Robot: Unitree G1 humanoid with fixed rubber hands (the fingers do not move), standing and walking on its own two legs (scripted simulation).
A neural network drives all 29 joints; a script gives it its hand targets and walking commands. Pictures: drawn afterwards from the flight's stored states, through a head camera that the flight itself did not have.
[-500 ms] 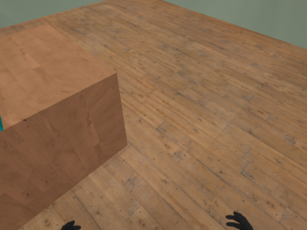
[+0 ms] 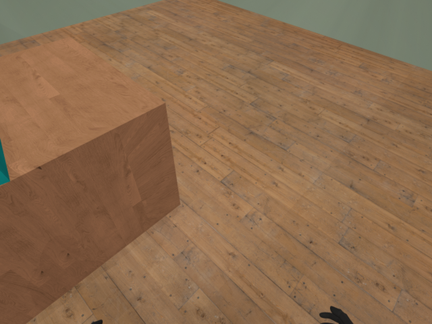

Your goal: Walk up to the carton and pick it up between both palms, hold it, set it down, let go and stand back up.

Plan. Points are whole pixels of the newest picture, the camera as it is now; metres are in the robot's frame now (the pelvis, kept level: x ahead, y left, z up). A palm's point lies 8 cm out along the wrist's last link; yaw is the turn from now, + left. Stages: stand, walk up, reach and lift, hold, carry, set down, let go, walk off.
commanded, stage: stand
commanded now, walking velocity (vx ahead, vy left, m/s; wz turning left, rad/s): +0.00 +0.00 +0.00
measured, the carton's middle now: out of the picture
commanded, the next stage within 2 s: walk up in 0.30 s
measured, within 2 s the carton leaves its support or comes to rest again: neither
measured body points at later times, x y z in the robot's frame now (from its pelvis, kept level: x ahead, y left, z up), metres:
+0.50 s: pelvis -0.01 +0.00 +0.01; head +0.01 +0.00 +0.46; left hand +0.08 +0.26 -0.12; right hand +0.10 -0.25 -0.11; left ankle +0.02 +0.12 -0.72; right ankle +0.02 -0.12 -0.72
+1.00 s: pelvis -0.02 +0.10 +0.00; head +0.00 +0.11 +0.44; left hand -0.04 +0.44 -0.11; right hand +0.16 -0.15 -0.12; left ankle +0.00 +0.23 -0.72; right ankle +0.03 +0.02 -0.71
